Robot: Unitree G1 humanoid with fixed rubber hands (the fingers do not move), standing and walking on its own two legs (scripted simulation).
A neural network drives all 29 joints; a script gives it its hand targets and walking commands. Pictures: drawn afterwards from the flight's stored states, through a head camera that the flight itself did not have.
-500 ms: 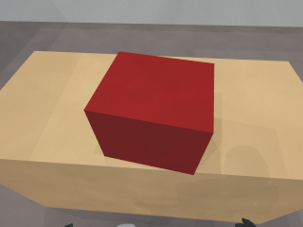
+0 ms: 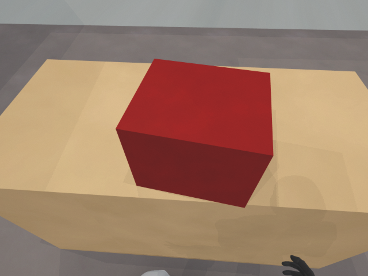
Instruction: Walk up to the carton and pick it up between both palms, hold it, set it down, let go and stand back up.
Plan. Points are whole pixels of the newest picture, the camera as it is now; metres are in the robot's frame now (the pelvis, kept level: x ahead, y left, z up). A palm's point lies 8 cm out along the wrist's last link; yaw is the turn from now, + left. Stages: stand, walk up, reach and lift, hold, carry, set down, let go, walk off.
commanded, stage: walk up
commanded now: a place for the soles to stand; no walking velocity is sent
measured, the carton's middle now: (199, 132) +0.42 -0.01 +0.06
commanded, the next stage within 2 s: reach and lift in 0.34 s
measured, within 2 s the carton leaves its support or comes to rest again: neither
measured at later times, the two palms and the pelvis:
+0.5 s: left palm (80, 271) +0.14 +0.26 -0.11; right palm out of the picture +0.14 -0.28 -0.11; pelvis -0.01 -0.02 -0.02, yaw -3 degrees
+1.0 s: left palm (82, 228) +0.22 +0.25 -0.04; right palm (306, 250) +0.18 -0.24 -0.05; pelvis +0.04 -0.03 +0.02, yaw -6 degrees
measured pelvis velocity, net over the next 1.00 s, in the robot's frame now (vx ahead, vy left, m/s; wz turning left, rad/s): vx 0.04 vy -0.03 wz -0.10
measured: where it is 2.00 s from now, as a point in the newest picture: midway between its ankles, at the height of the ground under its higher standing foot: outside the picture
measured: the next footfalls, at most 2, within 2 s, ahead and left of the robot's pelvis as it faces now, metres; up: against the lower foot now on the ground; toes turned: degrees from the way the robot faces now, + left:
none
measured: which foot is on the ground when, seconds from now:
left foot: down 0.00-1.00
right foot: down 0.00-1.00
